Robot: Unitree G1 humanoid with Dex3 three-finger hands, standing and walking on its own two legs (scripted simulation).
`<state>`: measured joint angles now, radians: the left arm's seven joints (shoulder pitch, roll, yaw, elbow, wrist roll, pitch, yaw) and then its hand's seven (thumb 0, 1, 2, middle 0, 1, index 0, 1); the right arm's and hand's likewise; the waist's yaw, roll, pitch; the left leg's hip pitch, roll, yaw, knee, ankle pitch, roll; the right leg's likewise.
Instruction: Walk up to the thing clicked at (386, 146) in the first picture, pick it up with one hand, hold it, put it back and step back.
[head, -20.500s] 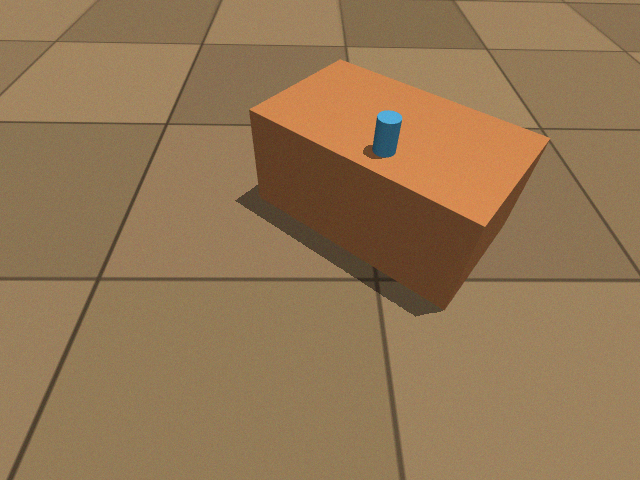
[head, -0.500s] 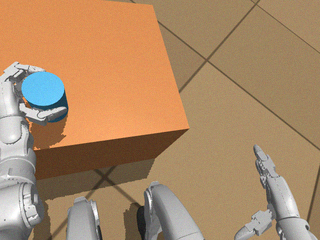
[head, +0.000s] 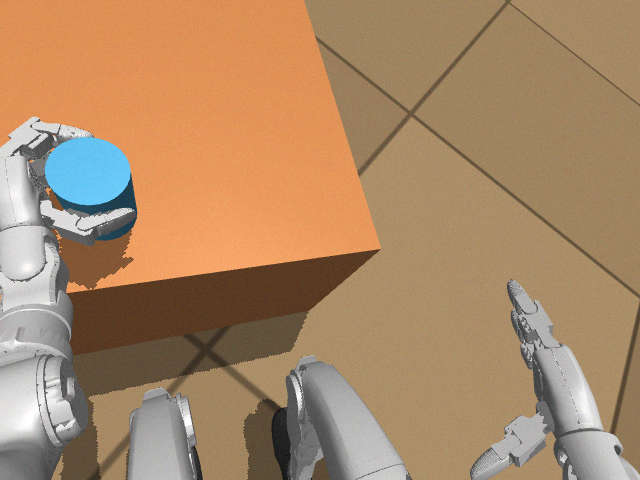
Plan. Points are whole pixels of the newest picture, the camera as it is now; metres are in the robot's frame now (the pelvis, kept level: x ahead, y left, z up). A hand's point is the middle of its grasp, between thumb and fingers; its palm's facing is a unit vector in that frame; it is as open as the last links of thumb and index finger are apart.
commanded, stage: open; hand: left
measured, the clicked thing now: (97, 194) +0.50 +0.16 -0.07
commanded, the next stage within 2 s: withdraw in 0.38 s
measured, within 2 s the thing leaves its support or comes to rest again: neither
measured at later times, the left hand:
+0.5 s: hand (78, 175) +0.51 +0.18 -0.04, palm faces +0.12 -0.99 +0.01, open 15.5 cm
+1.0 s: hand out of the picture +0.51 +0.26 +0.09, palm faces +0.19 -0.98 -0.02, open 17.5 cm
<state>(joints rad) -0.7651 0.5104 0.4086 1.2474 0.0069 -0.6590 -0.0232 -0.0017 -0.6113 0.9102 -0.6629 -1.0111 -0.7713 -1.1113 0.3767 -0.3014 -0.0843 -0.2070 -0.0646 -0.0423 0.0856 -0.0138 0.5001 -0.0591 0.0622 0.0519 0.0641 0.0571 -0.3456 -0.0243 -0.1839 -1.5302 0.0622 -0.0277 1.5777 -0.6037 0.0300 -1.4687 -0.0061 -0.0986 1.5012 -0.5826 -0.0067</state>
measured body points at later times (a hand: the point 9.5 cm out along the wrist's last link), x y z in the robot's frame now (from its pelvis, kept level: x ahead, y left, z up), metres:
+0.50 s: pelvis +0.00 +0.00 +0.00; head +0.18 +0.08 +0.40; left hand +0.50 +0.23 -0.04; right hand +0.17 -0.27 +0.07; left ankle +0.05 +0.10 -0.55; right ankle +0.05 -0.12 -0.55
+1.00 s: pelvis +0.02 +0.00 +0.06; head +0.15 +0.06 +0.48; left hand +0.49 +0.31 +0.09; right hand +0.18 -0.26 +0.09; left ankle +0.05 +0.10 -0.55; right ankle +0.05 -0.12 -0.55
